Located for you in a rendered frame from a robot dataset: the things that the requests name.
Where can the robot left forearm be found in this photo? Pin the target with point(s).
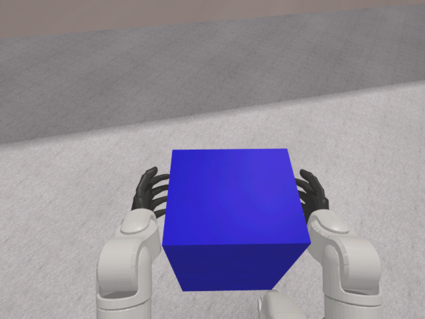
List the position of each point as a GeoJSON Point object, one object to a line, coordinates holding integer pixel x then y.
{"type": "Point", "coordinates": [123, 270]}

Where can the carton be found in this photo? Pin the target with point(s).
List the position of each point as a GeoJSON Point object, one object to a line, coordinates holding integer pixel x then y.
{"type": "Point", "coordinates": [233, 219]}

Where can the left robot hand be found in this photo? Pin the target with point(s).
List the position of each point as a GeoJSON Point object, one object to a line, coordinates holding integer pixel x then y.
{"type": "Point", "coordinates": [145, 193]}

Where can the robot right forearm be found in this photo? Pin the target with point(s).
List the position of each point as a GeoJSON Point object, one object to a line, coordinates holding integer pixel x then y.
{"type": "Point", "coordinates": [351, 268]}

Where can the right robot hand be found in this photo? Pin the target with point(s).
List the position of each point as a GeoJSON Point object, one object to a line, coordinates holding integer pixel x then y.
{"type": "Point", "coordinates": [314, 197]}

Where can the robot right thigh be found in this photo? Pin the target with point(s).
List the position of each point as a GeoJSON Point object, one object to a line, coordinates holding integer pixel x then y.
{"type": "Point", "coordinates": [278, 305]}

